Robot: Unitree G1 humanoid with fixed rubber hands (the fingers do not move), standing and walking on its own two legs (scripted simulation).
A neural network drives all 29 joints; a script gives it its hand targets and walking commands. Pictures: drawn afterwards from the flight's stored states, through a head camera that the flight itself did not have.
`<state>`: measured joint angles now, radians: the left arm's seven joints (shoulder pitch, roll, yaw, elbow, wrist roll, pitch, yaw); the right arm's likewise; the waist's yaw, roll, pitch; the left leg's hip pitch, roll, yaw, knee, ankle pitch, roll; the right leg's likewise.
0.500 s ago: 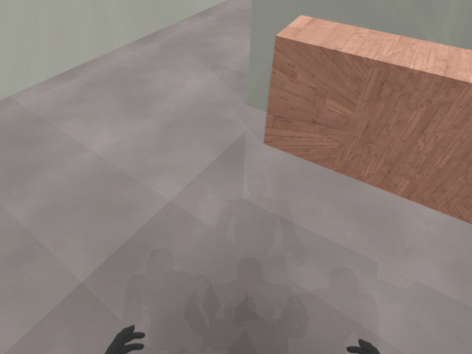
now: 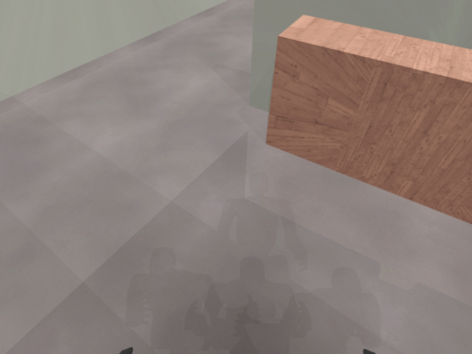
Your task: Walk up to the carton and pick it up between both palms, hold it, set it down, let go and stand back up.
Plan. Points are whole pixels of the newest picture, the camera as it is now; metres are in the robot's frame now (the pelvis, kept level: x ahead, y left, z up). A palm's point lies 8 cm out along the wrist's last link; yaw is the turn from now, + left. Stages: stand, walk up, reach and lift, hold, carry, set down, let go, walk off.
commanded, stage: stand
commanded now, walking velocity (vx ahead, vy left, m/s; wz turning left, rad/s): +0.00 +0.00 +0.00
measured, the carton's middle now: out of the picture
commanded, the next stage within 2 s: walk up in 1.32 s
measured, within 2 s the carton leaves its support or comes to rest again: neither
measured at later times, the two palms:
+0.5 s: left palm out of the picture +0.05 +0.23 -0.13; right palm out of the picture +0.05 -0.23 -0.12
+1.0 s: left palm out of the picture -0.01 +0.22 -0.14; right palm out of the picture -0.03 -0.22 -0.13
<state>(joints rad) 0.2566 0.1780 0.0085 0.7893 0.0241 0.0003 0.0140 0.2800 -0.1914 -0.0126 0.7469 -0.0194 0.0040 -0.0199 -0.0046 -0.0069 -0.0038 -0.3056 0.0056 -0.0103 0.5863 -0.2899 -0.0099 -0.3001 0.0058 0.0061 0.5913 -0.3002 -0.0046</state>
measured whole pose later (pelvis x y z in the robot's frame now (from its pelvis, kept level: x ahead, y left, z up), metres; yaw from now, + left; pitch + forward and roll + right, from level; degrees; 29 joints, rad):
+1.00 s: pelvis +0.00 +0.00 +0.01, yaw +0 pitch -2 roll +0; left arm 0.31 0.14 0.01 1.09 0.01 0.00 0.03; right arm 0.33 -0.14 -0.01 1.09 -0.01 0.00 -0.04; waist 0.00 -0.01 0.04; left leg -0.21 0.01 -0.01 0.46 -0.23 -0.01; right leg -0.20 0.01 0.01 0.46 -0.23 0.00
